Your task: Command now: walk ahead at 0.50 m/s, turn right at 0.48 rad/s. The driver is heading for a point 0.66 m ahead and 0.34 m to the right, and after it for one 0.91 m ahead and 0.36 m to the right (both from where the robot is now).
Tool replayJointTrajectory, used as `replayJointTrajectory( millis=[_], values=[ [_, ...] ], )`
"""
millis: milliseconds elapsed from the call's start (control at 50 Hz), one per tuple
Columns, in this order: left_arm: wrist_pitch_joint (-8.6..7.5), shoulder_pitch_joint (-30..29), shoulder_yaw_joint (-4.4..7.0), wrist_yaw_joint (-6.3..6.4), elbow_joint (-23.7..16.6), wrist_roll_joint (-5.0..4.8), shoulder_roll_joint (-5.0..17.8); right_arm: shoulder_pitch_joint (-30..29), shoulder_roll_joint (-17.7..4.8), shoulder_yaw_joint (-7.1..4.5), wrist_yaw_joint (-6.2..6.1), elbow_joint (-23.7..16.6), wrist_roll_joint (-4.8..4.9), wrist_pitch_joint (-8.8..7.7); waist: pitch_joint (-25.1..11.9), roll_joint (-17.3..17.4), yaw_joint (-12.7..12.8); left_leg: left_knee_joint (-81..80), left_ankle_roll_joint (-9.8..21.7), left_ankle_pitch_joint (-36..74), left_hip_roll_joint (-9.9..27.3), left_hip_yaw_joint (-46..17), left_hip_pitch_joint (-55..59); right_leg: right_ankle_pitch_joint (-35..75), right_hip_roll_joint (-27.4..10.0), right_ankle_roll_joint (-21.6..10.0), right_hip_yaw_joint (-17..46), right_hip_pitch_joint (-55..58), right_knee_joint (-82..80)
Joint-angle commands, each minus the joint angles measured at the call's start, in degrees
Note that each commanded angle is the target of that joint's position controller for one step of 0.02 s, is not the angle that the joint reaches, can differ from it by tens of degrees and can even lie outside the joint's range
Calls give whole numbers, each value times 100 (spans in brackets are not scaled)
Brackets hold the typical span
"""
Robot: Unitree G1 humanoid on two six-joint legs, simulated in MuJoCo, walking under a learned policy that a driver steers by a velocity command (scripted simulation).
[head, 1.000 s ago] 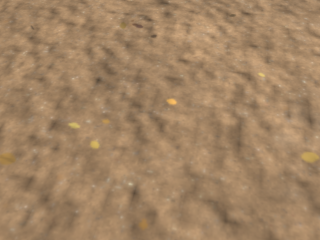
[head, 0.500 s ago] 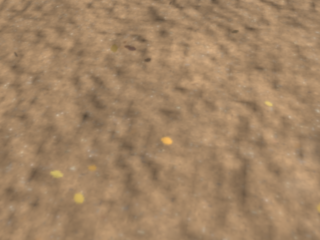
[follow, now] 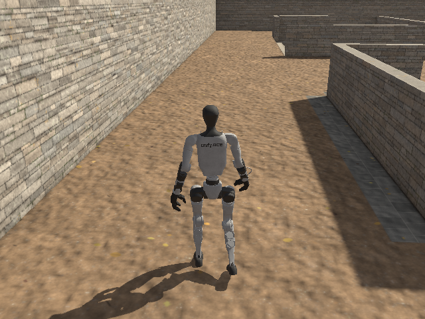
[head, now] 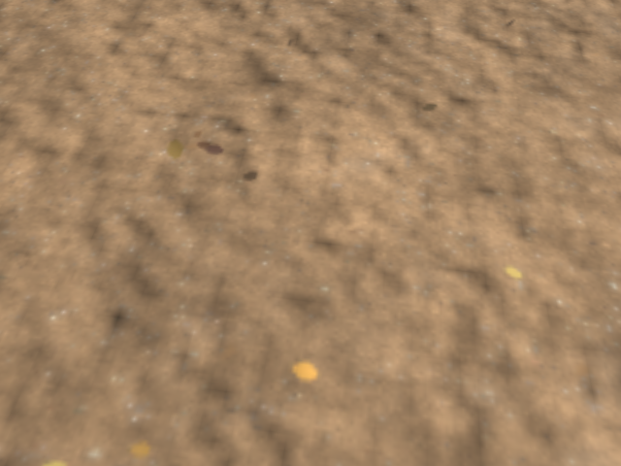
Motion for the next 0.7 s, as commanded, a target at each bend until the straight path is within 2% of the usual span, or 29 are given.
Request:
replayJointTrajectory(
  millis=[20, 40, 80, 140, 200, 240, 300, 340, 380, 400, 420, 440, 460, 480, 500, 520, 540, 560, 580, 640, 700],
  values=[
    [-93, -284, 180, 46, -547, 7, 619, 752, -591, -157, -36, 1, -35, 0, -522, 636, -501, -1696, 818, -441, 1726, -2079, 2334, 720, -698, -64, 194, -2414, 951],
    [-25, -211, 202, 27, -565, 13, 499, 631, -524, -134, -42, 28, -86, -8, -386, 783, -337, -1874, 764, -173, 1589, -1632, 1934, 940, -845, -68, 220, -2112, 768],
    [102, -236, 186, -9, -661, -4, 265, 617, -542, -168, -56, 104, -77, -35, -230, 751, -246, -2154, 844, 218, 1531, -1111, 1621, 1120, -935, -50, 131, -1986, 560],
    [203, -562, 196, -26, -899, 50, 237, 724, -748, -251, -124, 201, -77, -57, -50, 494, -225, -2344, 945, 754, 1577, -549, 1651, 1698, -971, 28, 174, -2359, 26],
    [176, -960, 169, -121, -1065, 66, 211, 789, -878, -292, -180, 235, -76, -11, 51, 440, -309, -2410, 855, 1023, 1453, 69, 1787, 2535, -917, 64, 23, -2364, -919],
    [152, -1389, 125, -204, -1213, 80, 167, 892, -961, -313, -209, 243, -47, 28, 166, 380, -459, -2426, 797, 1080, 1419, 395, 1873, 2889, -854, 47, -229, -2255, -1501],
    [155, -1952, 77, -312, -1475, 81, 151, 1191, -1092, -355, -225, 306, 20, 120, 348, 328, -659, -2317, 744, 1178, 1542, 661, 2336, 2832, -764, -29, -504, -2317, -2064],
    [169, -2160, 80, -377, -1643, 71, 203, 1323, -1173, -386, -219, 349, 79, 205, 408, 375, -673, -2088, 668, 1530, 1658, 783, 2737, 2480, -677, -141, -645, -2340, -2295],
    [189, -2068, 146, -421, -1744, 72, 354, 1256, -1312, -426, -225, 320, 129, 283, 238, 526, -489, -1524, 552, 3006, 1701, 966, 2980, 1937, -407, -334, -914, -1900, -2418],
    [205, -1793, 217, -422, -1725, 71, 483, 1199, -1400, -451, -236, 290, 157, 325, 3, 643, -291, -990, 493, 4009, 1687, 1050, 3027, 1643, -183, -454, -1090, -1425, -2410],
    [213, -1144, 341, -414, -1585, 49, 682, 1106, -1445, -459, -243, 259, 181, 378, -348, 641, 105, -51, 401, 4668, 1574, 1178, 2905, 1623, 94, -620, -1238, -572, -2610],
    [232, -143, 552, -340, -1304, 37, 1049, 1085, -1357, -414, -253, 223, 170, 392, -864, 466, 592, 1294, 180, 4265, 1335, 1296, 2204, 1961, 314, -850, -1143, 972, -2957],
    [286, 461, 707, -206, -1165, 21, 1634, 1237, -834, -242, -232, 64, -95, 335, -1283, -710, 561, 3248, -108, 704, 936, 1273, 437, 2214, -874, -1241, 709, 2592, -2989],
    [187, 161, 679, -243, -1388, 46, 1926, 1453, -406, -80, -156, -282, -59, 106, -2089, -1482, 33, 4868, -333, -2633, -234, 88, -1591, 810, -1997, -2388, 4101, 3947, -4103],
    [106, 267, 511, -305, -1412, 99, 1380, 683, -932, -184, -82, -376, 199, -106, -1910, -545, 454, 5114, -174, -2319, 24, -697, -2255, 746, -1996, -2085, 4000, 3832, -4598],
    [31, 68, 437, -307, -1383, 117, 1135, 420, -966, -190, -56, -481, 307, -199, -1217, -419, 349, 4821, -11, -1796, 252, -627, -2490, 1124, -1812, -1854, 3150, 3228, -4559],
    [-7, -365, 374, -304, -1458, 102, 946, 483, -913, -188, -103, -371, 196, -217, -793, 96, 49, 4314, 2, -1344, 518, -661, -2116, 1716, -1545, -1652, 2457, 2311, -4549],
    [-17, -738, 309, -278, -1542, 123, 755, 580, -987, -245, -136, -300, 64, -168, -599, 65, -173, 3807, -44, -1086, 691, -690, -1654, 2224, -1331, -1519, 1949, 1595, -4602],
    [-19, -909, 272, -246, -1629, 180, 691, 691, -999, -270, -124, -279, 37, -81, -517, -60, -325, 3595, -91, -922, 771, -715, -1285, 2486, -1196, -1479, 1732, 1134, -4731],
    [-60, -762, 311, -140, -1607, 146, 881, 540, -800, -249, -139, -395, -72, 86, -378, -7, -384, 2823, -357, -442, 654, -567, -1116, 3128, -1004, -1526, 1305, 573, -4922],
    [-42, -476, 338, -36, -1534, 115, 975, -130, -635, -179, -140, -624, -87, 95, -172, -106, -171, 1510, -501, 616, 437, -534, -1173, 2956, -751, -1330, 1003, 419, -4922]
  ],
)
